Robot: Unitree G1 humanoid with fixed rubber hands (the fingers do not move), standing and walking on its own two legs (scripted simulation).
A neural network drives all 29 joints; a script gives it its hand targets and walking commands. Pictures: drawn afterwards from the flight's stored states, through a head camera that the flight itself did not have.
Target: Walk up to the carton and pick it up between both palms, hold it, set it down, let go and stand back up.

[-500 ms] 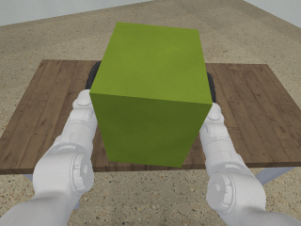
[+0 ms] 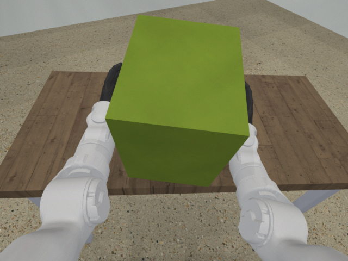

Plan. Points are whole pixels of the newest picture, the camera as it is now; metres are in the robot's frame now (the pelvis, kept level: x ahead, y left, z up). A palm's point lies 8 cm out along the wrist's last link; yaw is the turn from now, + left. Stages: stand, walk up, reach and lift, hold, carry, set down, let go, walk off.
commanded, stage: reach and lift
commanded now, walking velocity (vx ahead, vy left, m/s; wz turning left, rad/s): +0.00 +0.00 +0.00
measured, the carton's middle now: (177, 111) +0.43 -0.02 +0.12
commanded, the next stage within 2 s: none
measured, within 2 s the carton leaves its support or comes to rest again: neither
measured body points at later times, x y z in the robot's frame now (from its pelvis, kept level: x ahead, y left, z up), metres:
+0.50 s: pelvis -0.01 +0.00 +0.00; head -0.01 +0.02 +0.45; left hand +0.44 +0.13 +0.15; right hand +0.41 -0.17 +0.14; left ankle -0.02 +0.08 -0.74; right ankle +0.01 -0.16 -0.74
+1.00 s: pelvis -0.03 +0.00 +0.00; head -0.09 +0.02 +0.45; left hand +0.40 +0.14 +0.24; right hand +0.39 -0.16 +0.23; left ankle -0.02 +0.08 -0.74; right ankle +0.01 -0.16 -0.74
